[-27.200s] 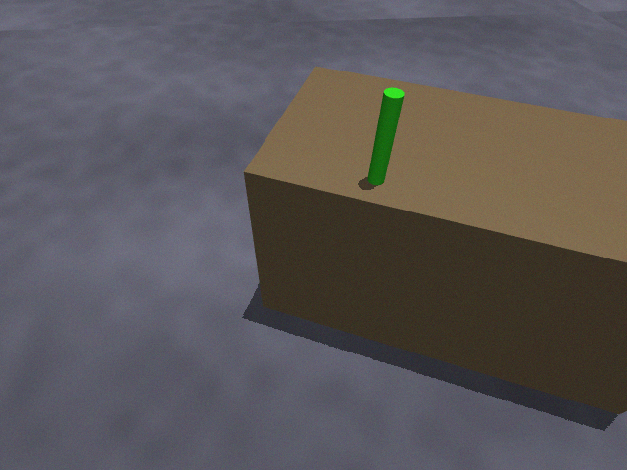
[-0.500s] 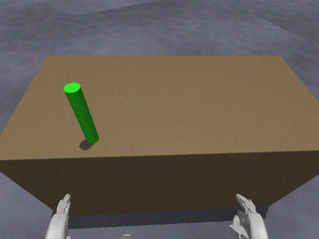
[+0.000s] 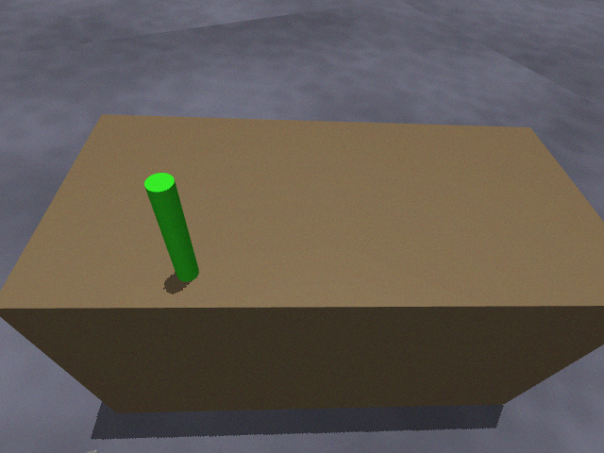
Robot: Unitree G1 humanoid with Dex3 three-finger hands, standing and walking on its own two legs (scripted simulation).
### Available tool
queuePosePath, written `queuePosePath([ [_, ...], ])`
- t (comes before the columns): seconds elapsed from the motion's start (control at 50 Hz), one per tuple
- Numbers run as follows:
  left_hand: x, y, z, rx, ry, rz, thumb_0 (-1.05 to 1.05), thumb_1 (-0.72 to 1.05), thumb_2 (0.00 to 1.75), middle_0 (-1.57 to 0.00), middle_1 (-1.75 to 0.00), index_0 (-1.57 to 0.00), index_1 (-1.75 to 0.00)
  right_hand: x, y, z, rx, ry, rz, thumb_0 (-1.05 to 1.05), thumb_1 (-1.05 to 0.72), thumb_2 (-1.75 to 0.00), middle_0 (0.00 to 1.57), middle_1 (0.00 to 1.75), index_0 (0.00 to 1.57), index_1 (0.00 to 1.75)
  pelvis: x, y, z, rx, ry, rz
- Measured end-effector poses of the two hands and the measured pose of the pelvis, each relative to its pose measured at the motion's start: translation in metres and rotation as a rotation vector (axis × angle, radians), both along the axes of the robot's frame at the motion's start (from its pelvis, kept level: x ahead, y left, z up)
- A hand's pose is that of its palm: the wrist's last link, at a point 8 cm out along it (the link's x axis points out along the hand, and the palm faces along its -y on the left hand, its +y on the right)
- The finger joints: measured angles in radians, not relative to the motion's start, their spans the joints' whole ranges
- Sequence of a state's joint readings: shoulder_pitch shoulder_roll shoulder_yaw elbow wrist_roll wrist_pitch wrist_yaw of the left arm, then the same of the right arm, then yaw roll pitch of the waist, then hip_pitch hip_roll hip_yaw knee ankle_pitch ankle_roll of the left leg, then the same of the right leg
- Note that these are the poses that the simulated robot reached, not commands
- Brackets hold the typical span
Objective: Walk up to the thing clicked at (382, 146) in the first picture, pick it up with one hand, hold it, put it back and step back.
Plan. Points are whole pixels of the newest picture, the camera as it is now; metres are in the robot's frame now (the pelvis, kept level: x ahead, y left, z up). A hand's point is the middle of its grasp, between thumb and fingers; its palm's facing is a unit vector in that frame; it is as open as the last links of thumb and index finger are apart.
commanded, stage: stand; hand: left
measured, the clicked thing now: (175, 234) +0.44 +0.21 +0.01
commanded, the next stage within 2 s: none
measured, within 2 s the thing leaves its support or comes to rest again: neither
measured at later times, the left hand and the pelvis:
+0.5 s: hand out of the picture +0.03 +0.25 -0.14, palm faces -0.02 -0.94 -0.34, open 7.7 cm; pelvis -0.02 +0.00 +0.03, yaw +0 degrees
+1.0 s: hand out of the picture +0.05 +0.24 -0.13, palm faces -0.04 -0.94 -0.33, open 7.4 cm; pelvis -0.01 -0.01 +0.03, yaw +0 degrees
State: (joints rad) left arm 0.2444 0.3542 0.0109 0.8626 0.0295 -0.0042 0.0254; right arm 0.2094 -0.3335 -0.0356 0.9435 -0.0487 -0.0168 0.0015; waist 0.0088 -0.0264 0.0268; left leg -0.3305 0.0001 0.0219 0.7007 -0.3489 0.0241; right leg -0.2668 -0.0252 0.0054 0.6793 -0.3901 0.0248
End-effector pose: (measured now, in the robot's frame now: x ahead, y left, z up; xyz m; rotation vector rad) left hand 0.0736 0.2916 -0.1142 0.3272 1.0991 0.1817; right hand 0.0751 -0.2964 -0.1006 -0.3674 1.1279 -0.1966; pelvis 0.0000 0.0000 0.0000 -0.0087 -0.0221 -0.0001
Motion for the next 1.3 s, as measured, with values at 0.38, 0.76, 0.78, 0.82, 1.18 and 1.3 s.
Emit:
queuePosePath([
  [0.38, -0.038, 0.001, 0.014, -0.008, 0.117, 0.042, 0.00, 0.63, 0.84, -0.20, -0.30, -0.20, -0.29, -0.019, 0.018, 0.005, 0.070, 0.052, -0.036, 0.00, -0.90, -0.90, 0.20, 0.30, 0.21, 0.30, -0.015, 0.003, 0.024, 0.009, -0.053, -0.001],
  [0.76, -0.056, -0.005, 0.016, -0.001, 0.198, 0.051, 0.00, 0.90, 0.90, -0.21, -0.30, -0.21, -0.30, -0.048, -0.006, 0.003, 0.053, 0.143, -0.085, 0.00, -0.90, -0.90, 0.20, 0.30, 0.20, 0.30, -0.019, -0.006, 0.027, 0.009, -0.040, 0.001],
  [0.78, -0.054, -0.005, 0.016, -0.002, 0.198, 0.052, 0.00, 0.90, 0.90, -0.21, -0.30, -0.21, -0.30, -0.048, -0.006, 0.003, 0.054, 0.144, -0.085, 0.00, -0.90, -0.90, 0.20, 0.30, 0.20, 0.30, -0.018, -0.006, 0.027, 0.009, -0.039, 0.001],
  [0.82, -0.051, -0.007, 0.016, -0.003, 0.195, 0.049, 0.00, 0.90, 0.90, -0.21, -0.30, -0.21, -0.30, -0.046, -0.006, 0.003, 0.055, 0.145, -0.085, 0.00, -0.90, -0.90, 0.20, 0.30, 0.20, 0.30, -0.016, -0.007, 0.028, 0.008, -0.039, 0.000],
  [1.18, 0.000, -0.012, 0.020, -0.011, 0.122, 0.022, 0.00, 0.90, 0.90, -0.21, -0.30, -0.21, -0.30, -0.016, -0.008, 0.008, 0.047, 0.102, -0.077, 0.00, -0.90, -0.90, 0.20, 0.30, 0.20, 0.30, 0.000, -0.009, 0.029, 0.009, -0.029, -0.011],
  [1.3, 0.009, -0.011, 0.022, -0.010, 0.107, 0.017, 0.00, 0.90, 0.90, -0.21, -0.30, -0.21, -0.30, -0.010, -0.009, 0.010, 0.042, 0.087, -0.080, 0.00, -0.90, -0.90, 0.20, 0.30, 0.20, 0.30, 0.004, -0.008, 0.029, 0.009, -0.031, -0.016],
])
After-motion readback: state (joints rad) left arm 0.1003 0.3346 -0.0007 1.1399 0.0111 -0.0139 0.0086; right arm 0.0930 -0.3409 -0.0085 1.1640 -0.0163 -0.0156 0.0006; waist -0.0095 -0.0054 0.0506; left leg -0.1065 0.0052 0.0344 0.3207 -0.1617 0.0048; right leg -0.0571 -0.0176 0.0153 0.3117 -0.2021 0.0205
